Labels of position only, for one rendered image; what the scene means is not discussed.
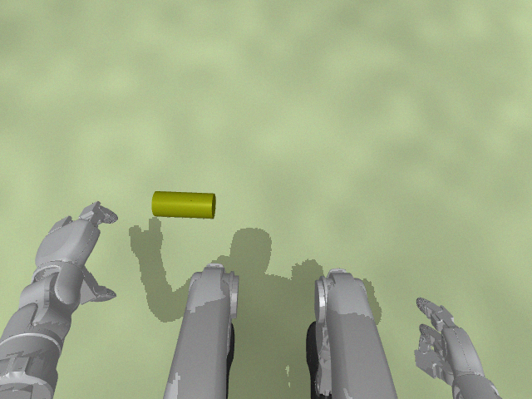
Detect right robot foot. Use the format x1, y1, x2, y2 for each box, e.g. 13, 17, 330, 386
306, 321, 332, 399

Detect right robot arm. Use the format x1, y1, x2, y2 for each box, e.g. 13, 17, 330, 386
452, 374, 502, 399

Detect left robot arm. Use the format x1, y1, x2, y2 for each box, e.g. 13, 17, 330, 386
0, 261, 84, 399

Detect right robot hand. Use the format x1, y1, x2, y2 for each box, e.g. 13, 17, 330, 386
414, 298, 485, 386

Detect can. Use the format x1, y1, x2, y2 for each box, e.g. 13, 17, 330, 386
151, 191, 215, 219

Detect left robot hand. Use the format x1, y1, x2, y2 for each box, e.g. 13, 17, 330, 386
35, 201, 118, 305

